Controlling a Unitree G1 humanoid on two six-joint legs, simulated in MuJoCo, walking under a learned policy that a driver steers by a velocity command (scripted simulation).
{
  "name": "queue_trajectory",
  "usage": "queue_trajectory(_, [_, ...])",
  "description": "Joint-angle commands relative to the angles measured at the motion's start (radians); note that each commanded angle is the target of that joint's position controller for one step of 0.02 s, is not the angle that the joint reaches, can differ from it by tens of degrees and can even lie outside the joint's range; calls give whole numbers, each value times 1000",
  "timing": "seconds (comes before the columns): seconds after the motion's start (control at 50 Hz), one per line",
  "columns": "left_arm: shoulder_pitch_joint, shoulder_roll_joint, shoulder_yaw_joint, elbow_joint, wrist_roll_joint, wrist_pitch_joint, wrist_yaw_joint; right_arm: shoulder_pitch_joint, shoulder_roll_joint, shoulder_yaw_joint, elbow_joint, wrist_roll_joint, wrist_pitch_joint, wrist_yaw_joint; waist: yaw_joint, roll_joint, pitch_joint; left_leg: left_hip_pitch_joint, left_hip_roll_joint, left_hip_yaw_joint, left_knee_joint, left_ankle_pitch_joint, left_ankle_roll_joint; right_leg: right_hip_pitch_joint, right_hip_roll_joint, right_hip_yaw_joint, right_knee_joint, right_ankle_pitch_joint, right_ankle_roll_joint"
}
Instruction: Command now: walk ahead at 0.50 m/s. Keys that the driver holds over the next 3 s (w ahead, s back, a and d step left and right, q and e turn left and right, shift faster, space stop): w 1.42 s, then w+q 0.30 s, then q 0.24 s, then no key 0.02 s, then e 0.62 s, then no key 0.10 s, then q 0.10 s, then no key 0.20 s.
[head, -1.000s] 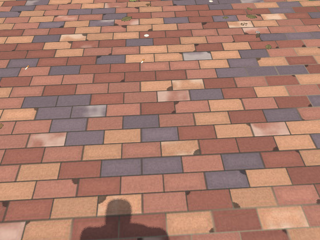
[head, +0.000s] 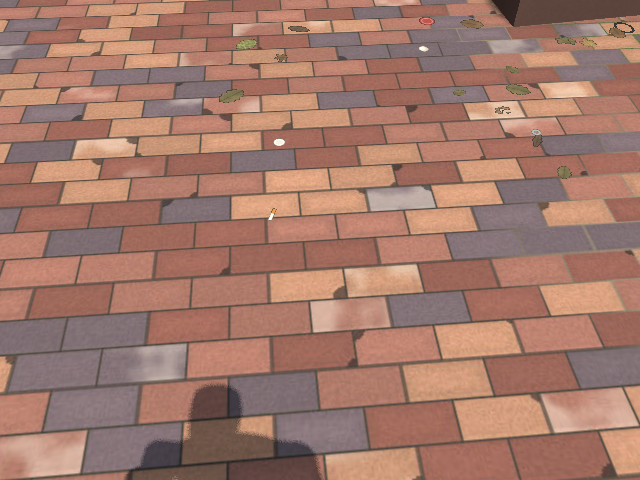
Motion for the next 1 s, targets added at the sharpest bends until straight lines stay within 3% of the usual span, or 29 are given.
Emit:
queue_trajectory(0.02, [-101,34,-1,-67,-5,-14,-12,24,-160,-29,-36,9,-7,-12,-2,82,85,-56,265,-130,-103,140,129,26,33,-39,-131,90,6])
queue_trajectory(0.08, [-178,37,-7,-101,-11,-21,-30,72,-163,-33,-11,12,8,-13,-24,83,107,56,305,-131,-57,170,129,-8,48,-42,-202,35,-7])
queue_trajectory(0.14, [-180,61,-3,-122,-15,-32,-48,67,-179,-43,-3,16,23,-19,4,103,93,143,347,-141,17,284,110,28,67,-46,-251,-74,-43])
queue_trajectory(0.18, [-48,108,20,-92,-14,-36,-48,21,-195,-47,-15,16,32,-20,87,132,5,141,325,-111,168,591,82,246,128,-96,-274,-118,-78])
queue_trajectory(0.2, [126,156,46,-37,-11,-36,-42,6,-173,-38,-23,12,36,-19,165,119,-100,71,268,-69,365,665,53,485,145,-106,-274,-96,-109])
queue_trajectory(0.22, [320,238,68,1,3,-32,-31,16,-140,-20,-50,-6,34,-19,220,4,-257,-156,204,-23,695,381,14,810,-53,122,-249,-94,-180])
queue_trajectory(0.24, [372,285,76,26,6,-28,-39,146,6,19,-46,1,10,-5,141,-261,-377,-558,11,-68,1023,-338,-44,1127,-261,612,-374,-299,-333])
queue_trajectory(0.26, [351,184,46,19,1,-30,-40,75,-104,-4,-41,27,-14,-3,178,-157,-340,-668,55,-206,1141,-395,-19,1098,-234,661,-448,-386,-290])
queue_trajectory(0.28, [259,143,33,0,-2,-32,-38,-21,-157,-18,-75,48,-28,0,161,-116,-200,-726,107,-183,1148,-306,-2,969,-205,503,-462,-326,-244])
queue_trajectory(0.3, [168,120,23,-21,3,-33,-39,-71,-158,-19,-87,43,-31,-8,126,-25,-124,-684,163,-152,1103,-207,-2,813,-171,383,-488,-207,-223])
queue_trajectory(0.32, [120,95,16,-27,11,-34,-42,-96,-150,-27,-88,26,-25,-14,98,2,-68,-641,194,-143,1046,-150,-8,690,-136,299,-519,-127,-215])
queue_trajectory(0.34, [107,74,9,-23,20,-37,-44,-73,-133,-30,-86,21,-12,-14,65,-22,-58,-576,221,-150,1009,-112,-8,618,-108,242,-548,-95,-205])
queue_trajectory(0.38, [126,76,9,-4,16,-39,-44,-44,-93,-28,-79,20,13,-16,43,-35,-34,-541,233,-136,952,-89,-20,554,-82,174,-597,-66,-216])
queue_trajectory(0.44, [173,120,20,17,14,-40,-26,-135,-95,-31,-113,9,27,-21,51,-12,18,-631,246,-125,825,14,-53,544,-83,122,-639,-14,-227])
queue_trajectory(0.56, [260,131,18,44,2,-23,-5,-339,-67,-20,-171,10,15,-6,110,-20,61,-636,202,-77,481,273,-68,594,-39,18,-656,-21,-180])
queue_trajectory(0.66, [334,142,25,84,-7,-3,0,-461,-73,-11,-220,20,4,23,141,-26,100,-656,174,-70,352,221,-43,737,-99,18,-596,-12,-173])
queue_trajectory(0.72, [307,162,36,84,-10,11,5,-416,-110,-22,-223,22,-5,36,91,-50,67,-553,143,-53,314,117,-3,795,-128,20,-510,154,-147])
queue_trajectory(0.74, [282,170,38,78,-10,15,6,-339,-135,-36,-203,20,-7,35,43,-61,17,-431,109,-24,303,100,16,790,-112,0,-421,319,-132])
queue_trajectory(0.76, [267,151,30,72,-7,21,6,-177,-177,-60,-152,17,-6,29,-33,-46,-77,-213,80,-2,296,116,44,738,-59,-39,-237,414,-106])
queue_trajectory(0.78, [278,118,14,49,8,21,6,10,-251,-83,-110,4,-5,19,-90,53,-224,103,237,-181,327,134,105,532,2,-85,70,186,-69])
queue_trajectory(0.8, [407,-27,-27,44,8,-2,-7,84,-327,-98,-82,0,0,23,-23,328,-359,447,466,-674,207,-60,273,123,198,-68,434,-471,-4])
queue_trajectory(0.82, [353,63,-9,55,-15,-28,-12,76,-230,-70,-89,8,-1,24,-54,263,-366,445,464,-792,112,-166,257,3,172,77,569,-623,-18])
queue_trajectory(0.84, [255,126,7,23,-38,-43,-15,-15,-186,-56,-104,11,-5,21,-44,215,-215,322,434,-643,102,-133,207,-72,120,66,596,-555,-37])
queue_trajectory(0.86, [195,129,8,9,-37,-47,-8,-99,-160,-46,-126,5,-6,20,-15,124,-137,172,398,-518,82,-37,181,-44,64,39,555,-459,-42])
queue_trajectory(0.88, [166,123,15,6,-20,-42,-1,-155,-133,-38,-132,-4,-8,22,15,84,-73,34,364,-428,52,55,168,2,31,29,486,-398,-39])
queue_trajectory(0.92, [207,86,18,16,-11,-15,2,-177,-104,-29,-123,-14,-13,27,68,112,-50,-91,323,-338,-5,111,158,109,-4,36,410,-343,-37])
queue_trajectory(0.96, [205,60,17,14,-9,4,5,-149,-127,-34,-106,-8,-18,22,81,104,-20,-136,314,-282,-50,144,173,104,-14,23,342,-310,-25])
queue_trajectory(1.0, [133,66,20,-12,0,10,7,-119,-155,-41,-93,-8,-17,9,71,85,12,-127,314,-249,-78,168,177,35,-19,20,244,-218,-5])
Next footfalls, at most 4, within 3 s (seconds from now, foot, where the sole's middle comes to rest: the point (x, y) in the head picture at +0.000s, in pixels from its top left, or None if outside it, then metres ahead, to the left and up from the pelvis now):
0.20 right None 0.31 -0.15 -0.78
0.78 left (271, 431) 0.63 0.09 -0.78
1.34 right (365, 309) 0.94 -0.15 -0.78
1.88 left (263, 232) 1.21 0.11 -0.78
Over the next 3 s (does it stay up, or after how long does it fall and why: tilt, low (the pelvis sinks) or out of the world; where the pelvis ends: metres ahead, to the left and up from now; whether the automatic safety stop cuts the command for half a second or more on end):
stays up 1.21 0.02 -0.01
